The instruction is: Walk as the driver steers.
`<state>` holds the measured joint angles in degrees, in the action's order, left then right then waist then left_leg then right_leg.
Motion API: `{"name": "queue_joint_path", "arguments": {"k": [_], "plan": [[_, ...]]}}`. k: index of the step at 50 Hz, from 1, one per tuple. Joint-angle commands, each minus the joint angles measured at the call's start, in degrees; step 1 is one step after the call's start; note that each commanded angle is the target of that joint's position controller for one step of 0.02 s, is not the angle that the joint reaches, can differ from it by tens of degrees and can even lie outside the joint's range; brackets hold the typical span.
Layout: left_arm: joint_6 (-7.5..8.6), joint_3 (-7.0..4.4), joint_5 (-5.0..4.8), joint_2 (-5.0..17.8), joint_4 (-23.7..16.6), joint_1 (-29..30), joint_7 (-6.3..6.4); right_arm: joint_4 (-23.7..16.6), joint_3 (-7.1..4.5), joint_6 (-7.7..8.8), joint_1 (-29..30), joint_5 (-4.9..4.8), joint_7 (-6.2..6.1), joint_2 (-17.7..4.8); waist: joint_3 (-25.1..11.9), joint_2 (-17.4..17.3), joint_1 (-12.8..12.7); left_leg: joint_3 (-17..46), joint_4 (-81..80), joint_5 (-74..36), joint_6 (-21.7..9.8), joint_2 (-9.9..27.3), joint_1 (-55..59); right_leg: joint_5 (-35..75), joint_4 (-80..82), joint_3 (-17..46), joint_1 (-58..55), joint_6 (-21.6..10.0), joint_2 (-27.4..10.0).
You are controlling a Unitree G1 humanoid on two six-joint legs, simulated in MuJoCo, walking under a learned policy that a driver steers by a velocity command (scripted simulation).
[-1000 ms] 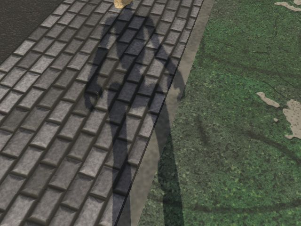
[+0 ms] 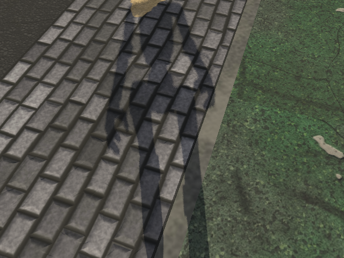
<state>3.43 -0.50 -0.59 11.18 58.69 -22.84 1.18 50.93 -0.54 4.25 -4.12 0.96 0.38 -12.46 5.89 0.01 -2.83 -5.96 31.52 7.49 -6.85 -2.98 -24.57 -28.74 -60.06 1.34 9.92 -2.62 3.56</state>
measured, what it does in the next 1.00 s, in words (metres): walks ahead: right foot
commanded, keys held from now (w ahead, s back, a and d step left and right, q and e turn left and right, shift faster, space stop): no key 0.76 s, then w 0.24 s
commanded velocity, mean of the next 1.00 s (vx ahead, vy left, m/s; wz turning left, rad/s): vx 0.09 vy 0.00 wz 0.00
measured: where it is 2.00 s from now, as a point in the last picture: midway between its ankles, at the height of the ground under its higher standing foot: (169, 202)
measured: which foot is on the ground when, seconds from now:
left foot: down 0.00-0.94, up 0.96-1.00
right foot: up 0.00-0.32, down 0.34-1.00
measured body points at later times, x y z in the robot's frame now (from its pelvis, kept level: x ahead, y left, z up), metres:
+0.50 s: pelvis +0.08 -0.01 +0.02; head +0.07 -0.02 +0.47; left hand +0.08 +0.21 -0.14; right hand +0.10 -0.24 -0.14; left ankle +0.10 +0.06 -0.72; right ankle +0.07 -0.13 -0.72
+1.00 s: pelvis +0.13 -0.02 +0.01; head +0.12 -0.01 +0.46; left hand +0.07 +0.21 -0.15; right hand +0.12 -0.25 -0.14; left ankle +0.11 +0.06 -0.71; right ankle +0.07 -0.12 -0.72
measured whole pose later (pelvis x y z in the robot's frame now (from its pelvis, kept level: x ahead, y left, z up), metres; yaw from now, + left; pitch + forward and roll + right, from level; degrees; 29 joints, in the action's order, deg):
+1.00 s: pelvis +0.13 -0.02 +0.01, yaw +1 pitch +0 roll -1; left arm 1.7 -1.5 1.1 9.1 64.8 -23.2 1.7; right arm 63.3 -1.1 1.7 -20.0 1.7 -0.4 -9.0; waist -0.8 0.2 -0.8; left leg -2.9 36.1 23.1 -5.6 -2.2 -14.8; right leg -19.7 -27.6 -0.1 7.4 -3.2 2.0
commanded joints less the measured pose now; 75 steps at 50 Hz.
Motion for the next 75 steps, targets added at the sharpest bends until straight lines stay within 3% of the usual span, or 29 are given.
{"name": "queue_joint_path", "arguments": {"k": [1,3,6,12,15,17,18,19,20,27,38,41,44,46,48,50,52,54,55,56,57,58,59,60,62,66,71,73,75], "plan": [[-0.74,-1.55,1.91,5.7,-1.7,-3.1,-0.07,1.0,-1.09,-0.37,-8.4,-1.2,-0.76,-4.0,-9.7,-1.5,2.7,19.7,-12.9,-37.8,-10.7,20.3,20.1,2.8,-10.6,2.8,15.5,0.6,-4.3],[-2.5,-1.42,2.96,4.0,-1.0,-3.6,-0.67,2.3,-0.35,-0.19,-8.1,-0.8,-1.34,-2.7,-7.3,-2.3,0.3,13.4,-16.1,-35.3,-7.5,16.5,10.2,5.6,-4.1,1.8,8.0,1.4,-5.1],[-4.28,-0.89,2.34,1.6,0.3,-4.7,-0.43,3.4,-0.22,0.53,-8.2,0.15,-1.0,-4.1,-8.6,-3.4,-1.5,9.4,-17.1,-31.4,-6.5,14.3,5.6,7.1,4.5,0.1,2.7,2.0,-4.6],[-5.65,-0.76,2.17,3.2,0.0,3.9,0.64,5.4,-0.63,-1.65,-11.4,0.3,-1.32,-5.9,-5.8,-5.8,1.9,14.0,-21.5,8.2,-4.6,13.7,4.0,9.5,19.1,-1.8,3.0,1.9,-4.9],[-4.92,-0.17,2.04,1.8,1.5,3.5,0.92,5.8,-0.4,-2.65,-10.9,-0.19,-1.8,-5.0,-3.7,-3.3,1.2,15.4,-20.0,14.8,-3.1,13.5,2.8,12.9,29.5,-2.5,-1.1,1.2,-4.6],[-3.84,0.04,2.52,2.9,2.2,2.3,1.32,6.6,-0.13,-2.75,-13.0,-0.24,-1.94,-3.7,-2.4,-0.1,1.6,15.4,-17.9,15.5,0.6,11.7,1.9,17.8,38.8,2.5,-4.7,0.4,-8.5],[-3.25,-0.22,2.25,5.3,2.0,3.9,1.36,7.0,-0.07,-2.88,-15.8,-0.82,-1.81,-2.4,-1.3,3.1,4.4,12.7,-17.1,12.9,2.2,8.0,3.0,17.1,39.8,6.9,-1.3,-0.8,-11.3],[-2.87,0.03,1.48,4.0,2.6,4.8,1.0,7.9,-0.01,-3.08,-15.8,-0.88,-1.74,-1.8,-0.2,5.5,4.5,9.8,-15.5,7.4,2.8,5.8,9.2,14.5,41.4,7.0,5.2,-1.2,-11.3],[-2.38,0.47,1.32,2.6,2.7,5.2,0.79,8.4,-0.13,-3.12,-15.8,-0.58,-1.77,-2.1,-1.2,5.3,4.6,9.6,-14.0,3.7,2.8,6.1,14.3,13.8,42.5,6.5,7.5,-0.6,-10.8],[-2.24,0.56,1.09,1.9,4.4,3.6,1.24,10.8,0.08,-2.99,-15.4,-0.41,-2.25,-1.2,-2.8,0.9,3.6,10.2,-13.8,-0.5,2.8,7.5,15.6,19.8,41.7,4.3,2.6,-0.2,-9.3],[-2.48,0.85,1.15,0.9,6.4,2.1,1.53,13.7,0.31,-3.3,-16.1,-0.44,-2.88,0.1,-2.2,0.3,3.2,10.2,-13.2,-3.2,3.0,7.8,16.3,22.1,41.5,3.7,1.2,-0.4,-9.2],[-2.82,0.08,1.54,2.0,6.8,0.4,1.36,13.9,-0.48,-3.78,-17.0,-0.33,-2.67,-1.3,-1.8,0.4,3.1,9.2,-11.2,17.0,1.5,5.2,14.0,2.9,40.1,2.8,2.7,-2.2,-6.5],[-2.85,-0.48,1.72,2.3,5.4,-0.3,0.79,12.5,-0.94,-3.8,-16.7,-0.11,-1.99,-0.9,5.2,1.1,2.6,11.8,-9.3,31.4,-0.7,5.4,5.7,-12.3,40.3,7.2,8.0,-5.3,-7.9],[-2.08,-0.95,1.57,2.8,5.3,-2.8,0.67,10.7,-0.87,-2.78,-14.6,0.12,-1.53,0.3,5.4,3.5,1.3,11.0,-4.6,27.0,-0.7,4.3,1.0,-12.4,43.0,13.2,4.2,-7.4,-11.1],[-1.48,-2.36,1.64,5.9,6.5,-7.0,0.67,8.3,-0.75,-1.48,-10.6,0.92,-0.72,1.5,4.3,9.1,-0.6,3.6,5.0,16.7,1.0,1.4,-5.9,-12.9,49.8,23.3,-4.5,-11.3,-18.4],[-1.06,-3.08,1.9,6.8,6.5,-7.4,0.6,6.1,-1.32,-0.44,-8.3,1.16,-0.16,-0.2,5.2,8.1,-0.6,3.5,8.9,16.4,1.0,3.4,-8.6,-8.8,50.9,26.3,-5.1,-13.3,-22.0],[-0.51,-3.21,1.93,6.0,6.0,-5.8,0.49,5.4,-1.74,0.37,-8.9,0.52,0.31,-0.4,5.1,6.5,1.1,3.8,7.5,17.0,1.2,4.1,-6.6,-1.2,49.4,22.3,-4.8,-12.1,-20.8],[-0.2,-3.42,1.28,6.2,4.7,-1.3,0.4,6.8,-2.01,0.93,-14.8,-0.33,0.61,0.7,3.6,5.5,5.2,1.1,-1.3,11.0,1.3,2.0,7.3,6.8,45.6,14.4,2.4,-9.1,-16.5],[0.05,-3.35,1.18,5.8,3.7,1.4,0.22,9.3,-2.52,1.0,-21.5,-0.58,0.46,0.5,1.7,3.7,8.3,1.1,-5.0,8.9,1.2,0.2,20.0,11.5,40.8,9.7,9.7,-7.1,-13.2],[0.77,-2.85,1.22,4.3,2.3,3.7,-0.19,11.3,-3.83,1.2,-29.4,-0.02,-0.2,-2.8,-1.2,-3.4,12.0,10.6,-10.5,13.2,-0.2,5.7,32.4,16.3,28.1,3.0,18.3,-4.5,-8.3],[1.43,-1.98,1.07,0.6,-0.4,3.7,-0.82,12.8,-5.61,1.04,-37.4,0.4,-0.82,-9.6,-5.0,-19.0,13.5,35.6,-20.3,22.3,-5.9,20.9,40.8,5.9,7.5,-6.4,29.6,-1.3,-0.3],[1.2,-3.02,2.83,4.8,-1.0,6.1,-0.95,13.2,-4.77,0.1,-35.9,0.41,-1.03,-6.6,-2.1,-11.4,11.2,41.0,-21.1,18.3,-7.9,24.6,36.7,-0.7,-3.3,-2.7,34.1,-2.1,-2.1],[1.22,-2.95,3.1,3.4,-1.4,7.4,-1.36,11.1,-4.11,-0.01,-29.7,0.71,-1.02,-5.1,1.1,-4.1,8.0,35.3,-20.0,14.3,-7.4,23.3,32.2,3.7,-6.9,-0.5,35.3,-2.9,-5.3],[1.48,-2.63,2.56,2.0,-1.1,7.5,-1.83,9.8,-3.76,0.25,-25.5,0.72,-0.9,-4.2,1.6,-1.1,6.2,30.0,-20.7,9.2,-6.3,21.0,28.7,8.6,-6.7,0.1,33.7,-2.9,-6.8],[0.96,-2.92,2.67,2.0,-1.1,7.3,-2.52,9.2,-2.64,1.04,-22.5,0.33,-1.06,-2.0,1.0,-1.4,3.6,21.9,-22.5,1.8,-4.1,16.9,25.8,13.3,-3.4,-0.8,30.7,-2.0,-8.2],[-0.72,-2.99,2.56,1.6,-3.2,11.9,-2.97,11.4,-1.69,1.91,-27.1,-0.12,-1.48,-1.7,0.4,-3.8,3.1,13.2,-21.5,-20.3,-3.1,13.9,27.0,17.1,0.9,-4.8,32.0,-0.2,-6.6],[-0.9,-1.55,1.55,0.1,-8.5,25.3,-3.15,11.8,-0.96,2.14,-27.8,-0.08,-1.64,-1.8,3.2,-5.2,4.9,7.9,-23.2,-28.5,-1.9,11.5,21.8,25.2,20.6,-9.4,24.3,-0.4,-3.8],[-0.92,-1.66,1.4,1.3,-9.5,26.6,-2.8,12.4,-1.05,2.27,-28.8,-0.1,-1.78,-2.6,2.7,-5.7,4.8,8.4,-22.0,-35.1,-1.8,12.9,23.2,25.8,24.3,-10.0,20.0,-1.9,-2.7],[-0.6,-2.44,1.37,3.4,-9.1,22.5,-2.03,12.3,-1.31,2.41,-27.0,-0.02,-1.87,-4.0,-0.2,-5.8,2.0,8.6,-15.5,-48.4,-1.4,13.7,26.2,23.7,25.8,-9.2,14.2,-4.0,-0.9]]}}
